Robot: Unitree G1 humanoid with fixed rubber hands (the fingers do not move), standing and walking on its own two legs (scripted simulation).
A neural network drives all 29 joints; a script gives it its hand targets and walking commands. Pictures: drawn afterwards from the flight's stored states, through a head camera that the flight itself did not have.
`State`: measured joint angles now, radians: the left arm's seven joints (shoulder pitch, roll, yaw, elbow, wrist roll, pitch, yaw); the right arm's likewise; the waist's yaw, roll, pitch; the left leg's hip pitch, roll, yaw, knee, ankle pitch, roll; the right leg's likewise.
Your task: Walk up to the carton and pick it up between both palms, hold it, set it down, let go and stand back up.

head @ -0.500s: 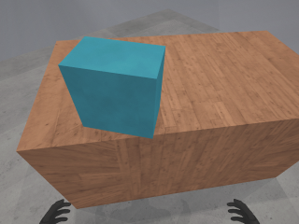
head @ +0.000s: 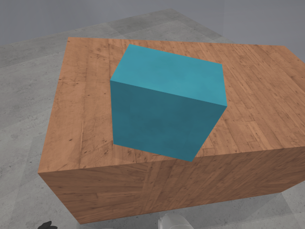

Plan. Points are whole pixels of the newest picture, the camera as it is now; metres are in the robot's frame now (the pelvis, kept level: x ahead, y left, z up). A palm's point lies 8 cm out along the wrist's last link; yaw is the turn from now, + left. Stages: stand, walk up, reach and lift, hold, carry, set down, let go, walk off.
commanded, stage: walk up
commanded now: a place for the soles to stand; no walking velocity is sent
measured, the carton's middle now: (162, 107) +0.43 -0.04 +0.08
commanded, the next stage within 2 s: none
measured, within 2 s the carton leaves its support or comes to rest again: neither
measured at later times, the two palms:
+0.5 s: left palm (66, 214) +0.18 +0.20 -0.06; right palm (257, 210) +0.18 -0.34 -0.09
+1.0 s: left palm out of the picture +0.07 +0.19 -0.09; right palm (257, 212) +0.17 -0.33 -0.08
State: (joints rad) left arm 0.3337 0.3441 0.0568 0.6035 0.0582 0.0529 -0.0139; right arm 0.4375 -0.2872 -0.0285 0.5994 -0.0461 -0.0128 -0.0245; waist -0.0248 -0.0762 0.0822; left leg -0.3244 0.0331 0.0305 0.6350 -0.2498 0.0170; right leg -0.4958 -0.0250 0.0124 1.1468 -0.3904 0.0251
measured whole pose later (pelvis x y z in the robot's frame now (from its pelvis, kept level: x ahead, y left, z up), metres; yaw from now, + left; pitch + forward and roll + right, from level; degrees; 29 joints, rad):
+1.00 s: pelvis +0.02 -0.09 +0.01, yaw +10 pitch -1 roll +0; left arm 0.32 0.29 0.01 0.65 0.02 0.00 -0.02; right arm 0.33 -0.29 -0.03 0.58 -0.01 -0.01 0.01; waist 0.01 0.01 0.02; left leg -0.26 0.00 -0.03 0.56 -0.28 0.00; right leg -0.29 -0.03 -0.10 0.55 -0.24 -0.02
